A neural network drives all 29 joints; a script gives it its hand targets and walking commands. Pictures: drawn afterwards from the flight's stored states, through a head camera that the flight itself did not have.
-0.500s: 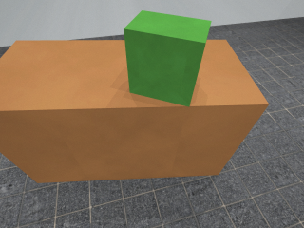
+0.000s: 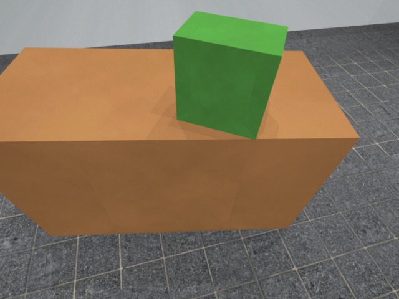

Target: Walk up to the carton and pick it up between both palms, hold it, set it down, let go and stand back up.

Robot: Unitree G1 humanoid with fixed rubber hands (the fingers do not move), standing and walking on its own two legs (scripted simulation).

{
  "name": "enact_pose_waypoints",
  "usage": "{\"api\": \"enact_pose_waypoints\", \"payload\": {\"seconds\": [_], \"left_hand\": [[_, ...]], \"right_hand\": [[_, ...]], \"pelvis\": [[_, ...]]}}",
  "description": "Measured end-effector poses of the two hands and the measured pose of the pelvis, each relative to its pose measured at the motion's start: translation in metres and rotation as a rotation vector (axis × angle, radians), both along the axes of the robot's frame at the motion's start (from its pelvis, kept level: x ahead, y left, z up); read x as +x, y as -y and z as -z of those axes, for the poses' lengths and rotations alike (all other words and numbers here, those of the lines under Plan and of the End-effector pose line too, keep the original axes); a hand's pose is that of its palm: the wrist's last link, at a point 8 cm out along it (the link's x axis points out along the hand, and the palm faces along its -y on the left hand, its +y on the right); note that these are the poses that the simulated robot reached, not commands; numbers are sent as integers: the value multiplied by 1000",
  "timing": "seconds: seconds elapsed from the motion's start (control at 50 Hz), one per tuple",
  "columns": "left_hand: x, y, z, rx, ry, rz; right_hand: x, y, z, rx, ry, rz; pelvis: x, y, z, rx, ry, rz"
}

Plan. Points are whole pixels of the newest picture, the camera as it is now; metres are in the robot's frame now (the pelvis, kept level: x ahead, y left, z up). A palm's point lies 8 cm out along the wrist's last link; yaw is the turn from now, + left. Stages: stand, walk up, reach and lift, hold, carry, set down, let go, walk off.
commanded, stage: walk up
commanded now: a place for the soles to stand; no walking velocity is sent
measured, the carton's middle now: (226, 77) +0.68 -0.08 +0.08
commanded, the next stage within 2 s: none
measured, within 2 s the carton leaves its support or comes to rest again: neither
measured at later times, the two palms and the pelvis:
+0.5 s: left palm out of the picture +0.09 +0.30 -0.10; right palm out of the picture +0.09 -0.31 -0.10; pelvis +0.00 +0.00 +0.00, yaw +0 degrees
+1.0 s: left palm out of the picture +0.08 +0.30 -0.10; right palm out of the picture +0.09 -0.31 -0.09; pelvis +0.00 -0.01 +0.00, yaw +1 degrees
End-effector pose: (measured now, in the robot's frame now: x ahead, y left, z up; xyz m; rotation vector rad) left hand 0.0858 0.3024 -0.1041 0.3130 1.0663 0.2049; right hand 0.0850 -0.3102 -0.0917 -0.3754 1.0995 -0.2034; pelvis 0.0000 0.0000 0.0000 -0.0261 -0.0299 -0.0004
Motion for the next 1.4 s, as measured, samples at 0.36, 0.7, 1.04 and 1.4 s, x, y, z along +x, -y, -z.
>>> {"api": "enact_pose_waypoints", "payload": {"seconds": [0.36, 0.7, 1.04, 1.4], "left_hand": [[-1, 3, -3, 6, 7, -2], [-1, 5, -6, 16, 8, -4], [-2, 2, -7, 18, 13, -6], [-5, -3, -8, 17, 15, -20]], "right_hand": [[0, 3, 1, 6, 7, -4], [2, 4, 3, 15, 8, -9], [3, 2, 3, 18, 12, -14], [7, -4, 2, 23, 17, -27]], "pelvis": [[-2, 4, 0, 5, 4, -3], [-2, 7, -1, 10, 5, -7], [-3, 5, -1, 10, 8, -12], [-3, 0, -2, 7, 10, -22]]}}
